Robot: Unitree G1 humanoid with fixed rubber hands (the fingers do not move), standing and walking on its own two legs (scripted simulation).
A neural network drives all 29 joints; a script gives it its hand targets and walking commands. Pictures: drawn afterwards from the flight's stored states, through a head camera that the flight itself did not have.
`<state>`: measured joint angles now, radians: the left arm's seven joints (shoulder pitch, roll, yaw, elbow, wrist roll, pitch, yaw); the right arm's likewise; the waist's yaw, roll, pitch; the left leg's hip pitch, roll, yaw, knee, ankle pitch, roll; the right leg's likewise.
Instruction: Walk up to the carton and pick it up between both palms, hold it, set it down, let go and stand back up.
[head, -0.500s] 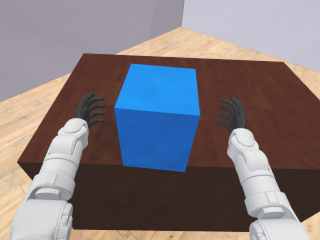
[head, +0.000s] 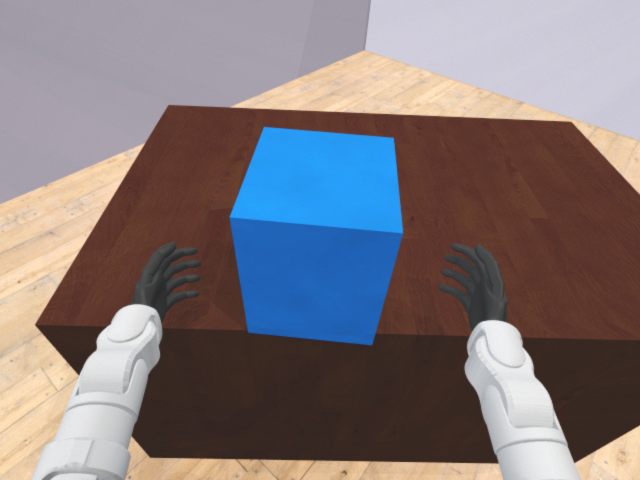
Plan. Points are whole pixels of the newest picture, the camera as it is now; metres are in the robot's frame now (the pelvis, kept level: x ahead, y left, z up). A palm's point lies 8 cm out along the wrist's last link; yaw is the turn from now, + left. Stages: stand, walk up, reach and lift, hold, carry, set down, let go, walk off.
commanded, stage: set down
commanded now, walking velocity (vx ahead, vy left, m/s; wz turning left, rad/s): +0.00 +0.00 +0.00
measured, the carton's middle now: (318, 237) +0.46 +0.00 +0.05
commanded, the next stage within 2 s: let go in 1.78 s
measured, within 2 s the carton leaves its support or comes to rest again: neither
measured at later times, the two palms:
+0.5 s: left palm (131, 377) +0.25 +0.24 +0.01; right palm (496, 375) +0.24 -0.20 +0.04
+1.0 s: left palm (137, 403) +0.23 +0.23 -0.02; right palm (486, 403) +0.22 -0.20 -0.01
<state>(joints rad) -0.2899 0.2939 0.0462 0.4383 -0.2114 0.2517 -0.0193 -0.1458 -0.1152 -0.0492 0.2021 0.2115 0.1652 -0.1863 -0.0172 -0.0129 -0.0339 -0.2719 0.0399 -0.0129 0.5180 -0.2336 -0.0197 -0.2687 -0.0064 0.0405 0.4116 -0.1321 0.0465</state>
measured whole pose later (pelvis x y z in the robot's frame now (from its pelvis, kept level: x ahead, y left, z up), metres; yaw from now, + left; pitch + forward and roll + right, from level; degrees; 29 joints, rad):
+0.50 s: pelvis +0.02 +0.00 +0.00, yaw +0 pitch +0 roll -1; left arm 0.14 0.29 0.05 0.22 -0.23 0.08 -0.03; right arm 0.24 -0.09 -0.02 0.00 0.21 0.05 -0.15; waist -0.02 -0.01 -0.02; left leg -0.25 0.04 -0.01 0.51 -0.26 -0.02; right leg -0.25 -0.01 0.04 0.41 -0.17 0.05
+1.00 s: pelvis +0.03 +0.00 +0.00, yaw +0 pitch -1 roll -1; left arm 0.23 0.28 0.01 0.21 -0.13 0.14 -0.03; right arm 0.25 -0.09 -0.02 0.23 0.19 -0.02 -0.06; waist -0.02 -0.01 0.00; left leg -0.21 0.04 -0.01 0.50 -0.27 -0.02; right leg -0.22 -0.01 0.04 0.41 -0.18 0.04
